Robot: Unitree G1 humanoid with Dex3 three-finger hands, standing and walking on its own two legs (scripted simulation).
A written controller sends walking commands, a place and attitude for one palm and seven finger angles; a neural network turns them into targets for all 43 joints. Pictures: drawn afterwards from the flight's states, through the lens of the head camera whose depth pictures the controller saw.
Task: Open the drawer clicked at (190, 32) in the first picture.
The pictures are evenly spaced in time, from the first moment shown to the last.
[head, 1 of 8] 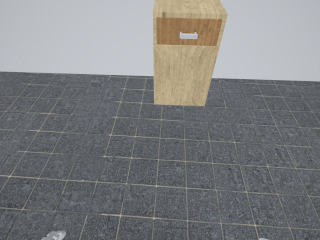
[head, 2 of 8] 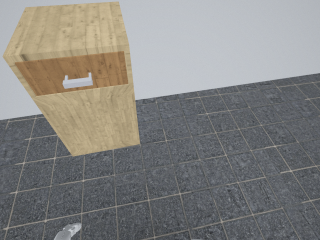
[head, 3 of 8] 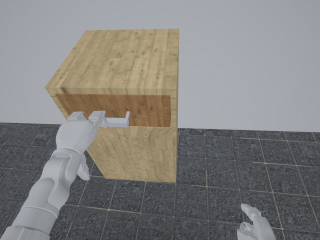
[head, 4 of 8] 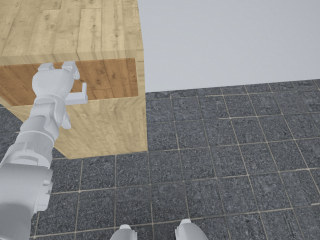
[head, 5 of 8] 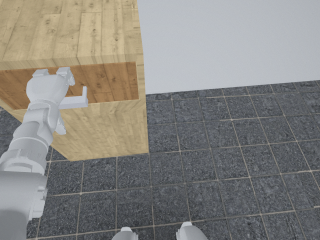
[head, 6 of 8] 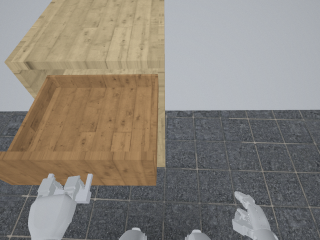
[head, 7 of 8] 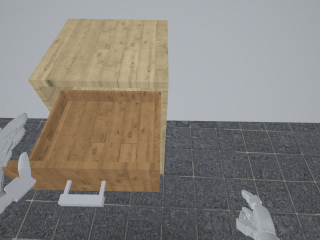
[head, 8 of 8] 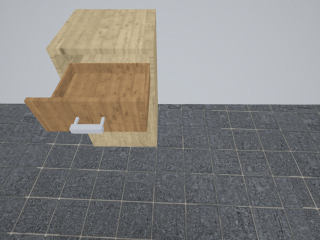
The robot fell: no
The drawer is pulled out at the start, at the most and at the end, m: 0.00 0.30 0.30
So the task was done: yes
